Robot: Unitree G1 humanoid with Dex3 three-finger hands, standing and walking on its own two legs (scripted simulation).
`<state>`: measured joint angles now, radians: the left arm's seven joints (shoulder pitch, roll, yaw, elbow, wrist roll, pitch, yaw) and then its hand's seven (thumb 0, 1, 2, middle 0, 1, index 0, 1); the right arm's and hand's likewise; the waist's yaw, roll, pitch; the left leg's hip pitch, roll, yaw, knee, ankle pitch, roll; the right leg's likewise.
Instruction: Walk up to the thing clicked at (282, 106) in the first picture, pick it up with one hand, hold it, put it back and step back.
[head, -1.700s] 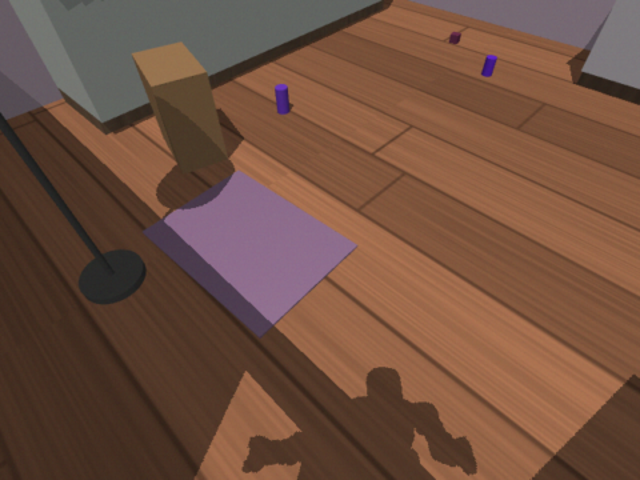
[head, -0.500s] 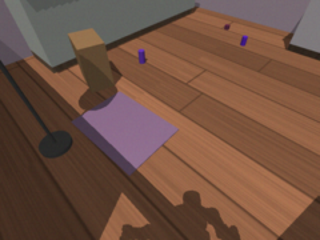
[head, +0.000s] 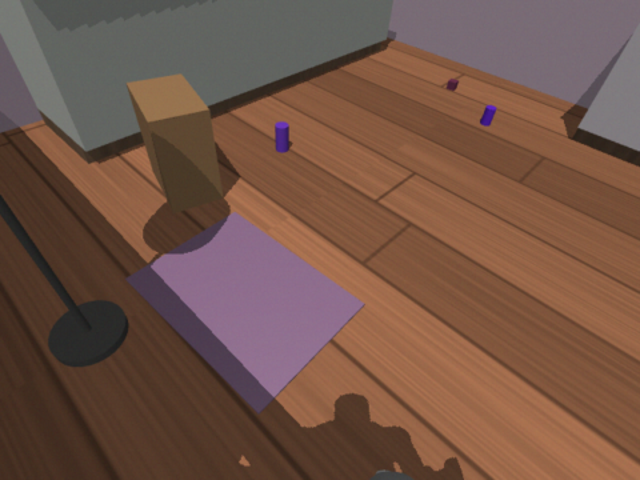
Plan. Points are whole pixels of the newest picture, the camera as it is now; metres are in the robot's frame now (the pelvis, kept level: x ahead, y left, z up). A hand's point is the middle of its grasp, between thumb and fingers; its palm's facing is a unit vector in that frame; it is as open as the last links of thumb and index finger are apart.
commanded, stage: walk up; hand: left
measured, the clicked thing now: (282, 137) +1.98 +0.16 -0.70
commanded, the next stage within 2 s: none
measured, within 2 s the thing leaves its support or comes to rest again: neither
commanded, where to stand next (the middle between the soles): +1.60 -0.09 m, yaw +0 degrees
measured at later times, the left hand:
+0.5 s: hand (204, 315) +0.43 +0.21 -0.13, palm faces -0.03 -0.94 -0.34, open 7.4 cm
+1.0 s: hand (207, 211) +0.71 +0.25 -0.13, palm faces -0.12 -0.94 -0.33, open 7.4 cm
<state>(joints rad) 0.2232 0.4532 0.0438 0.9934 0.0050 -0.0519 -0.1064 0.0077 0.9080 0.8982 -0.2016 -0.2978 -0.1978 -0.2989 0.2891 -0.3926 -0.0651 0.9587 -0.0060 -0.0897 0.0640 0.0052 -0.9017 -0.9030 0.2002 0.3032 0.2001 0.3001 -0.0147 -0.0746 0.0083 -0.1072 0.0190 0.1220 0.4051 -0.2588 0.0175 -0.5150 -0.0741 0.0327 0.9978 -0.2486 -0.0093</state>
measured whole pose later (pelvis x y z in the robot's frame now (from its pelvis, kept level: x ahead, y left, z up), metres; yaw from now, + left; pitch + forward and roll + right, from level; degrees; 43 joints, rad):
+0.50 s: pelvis +0.32 -0.05 +0.00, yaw -2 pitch -1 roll +0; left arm 0.20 0.36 0.04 0.90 0.00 -0.09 -0.06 0.00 0.90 0.90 -0.21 -0.30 -0.20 -0.30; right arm 0.25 -0.43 -0.05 0.89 0.00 -0.06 0.05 0.01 -0.90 -0.90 0.20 0.30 0.20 0.30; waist 0.02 0.04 0.07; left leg -0.47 0.08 -0.01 1.11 -0.30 0.04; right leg -0.21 -0.02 -0.07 0.48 -0.24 -0.02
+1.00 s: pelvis +0.62 -0.01 +0.01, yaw -3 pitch -2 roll +1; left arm 0.24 0.45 0.04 0.90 0.01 -0.05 -0.09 0.01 0.91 0.90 -0.20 -0.30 -0.20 -0.30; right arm 0.35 -0.38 -0.04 0.89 0.00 -0.10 0.05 0.01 -0.90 -0.90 0.20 0.30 0.20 0.30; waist -0.02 -0.06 0.06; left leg -0.13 0.02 0.14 0.41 -0.25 0.02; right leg -0.55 -0.10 0.03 0.91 -0.25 0.00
